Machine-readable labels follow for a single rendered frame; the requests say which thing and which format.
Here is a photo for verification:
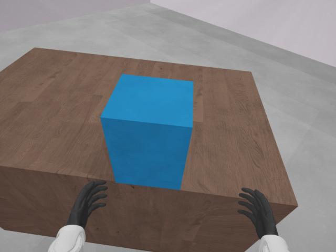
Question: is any robot right forearm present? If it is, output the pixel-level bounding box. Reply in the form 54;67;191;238
258;235;289;252

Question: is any robot left hand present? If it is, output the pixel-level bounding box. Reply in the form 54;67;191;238
67;181;108;229

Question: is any robot left forearm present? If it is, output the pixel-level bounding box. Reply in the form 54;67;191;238
48;225;86;252

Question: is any carton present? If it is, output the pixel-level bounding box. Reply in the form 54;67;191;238
100;74;193;190

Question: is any pedestal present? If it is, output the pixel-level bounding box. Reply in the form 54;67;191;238
0;47;298;252

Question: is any robot right hand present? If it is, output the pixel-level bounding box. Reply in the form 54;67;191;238
238;187;278;239

